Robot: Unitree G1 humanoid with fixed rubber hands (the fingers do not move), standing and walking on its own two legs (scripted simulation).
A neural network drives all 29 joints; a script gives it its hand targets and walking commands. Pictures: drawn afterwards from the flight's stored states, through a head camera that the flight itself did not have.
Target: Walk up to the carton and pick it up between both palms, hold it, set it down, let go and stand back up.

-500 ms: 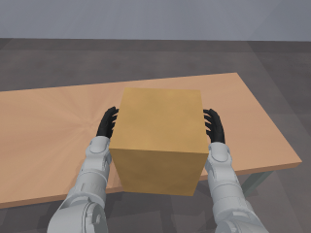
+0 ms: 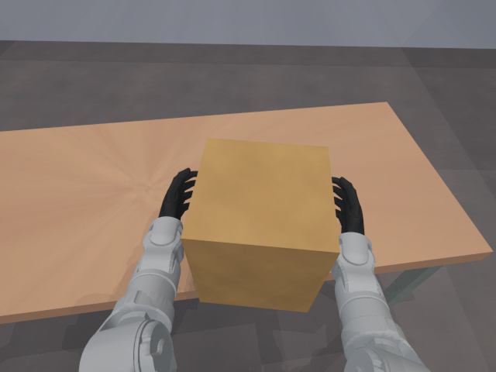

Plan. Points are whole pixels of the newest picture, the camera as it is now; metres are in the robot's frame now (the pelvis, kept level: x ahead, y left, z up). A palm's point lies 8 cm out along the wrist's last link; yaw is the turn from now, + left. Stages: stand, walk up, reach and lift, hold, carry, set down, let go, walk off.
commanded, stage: set down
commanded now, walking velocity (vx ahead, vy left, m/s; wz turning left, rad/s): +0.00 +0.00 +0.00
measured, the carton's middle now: (259, 229) +0.39 -0.01 -0.02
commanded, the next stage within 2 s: none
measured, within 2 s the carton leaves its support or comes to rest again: rests again in 0.02 s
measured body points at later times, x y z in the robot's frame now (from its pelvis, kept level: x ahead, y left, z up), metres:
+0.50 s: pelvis +0.00 +0.00 +0.00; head +0.07 +0.00 +0.44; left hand +0.41 +0.14 +0.02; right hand +0.38 -0.17 +0.02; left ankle +0.01 +0.09 -0.75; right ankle -0.04 -0.13 -0.75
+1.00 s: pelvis -0.01 +0.00 +0.00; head +0.07 +0.00 +0.44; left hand +0.41 +0.14 +0.02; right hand +0.38 -0.17 +0.02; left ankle +0.01 +0.09 -0.75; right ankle -0.04 -0.13 -0.75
